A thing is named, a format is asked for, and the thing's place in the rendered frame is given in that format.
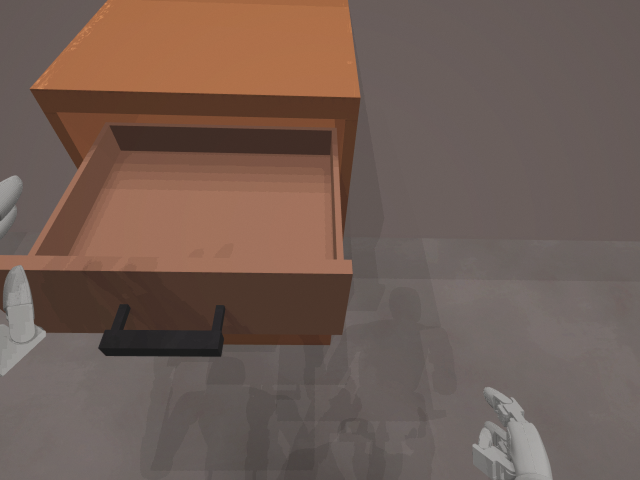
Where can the drawer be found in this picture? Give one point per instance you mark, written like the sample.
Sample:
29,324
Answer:
174,219

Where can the handle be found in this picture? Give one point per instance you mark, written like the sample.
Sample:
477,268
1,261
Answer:
194,343

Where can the right robot hand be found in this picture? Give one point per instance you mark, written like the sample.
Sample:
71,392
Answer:
517,451

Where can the cabinet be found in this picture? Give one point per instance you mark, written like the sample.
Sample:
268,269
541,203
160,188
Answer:
212,62

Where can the left robot hand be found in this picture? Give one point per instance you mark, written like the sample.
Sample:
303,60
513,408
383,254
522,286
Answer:
22,335

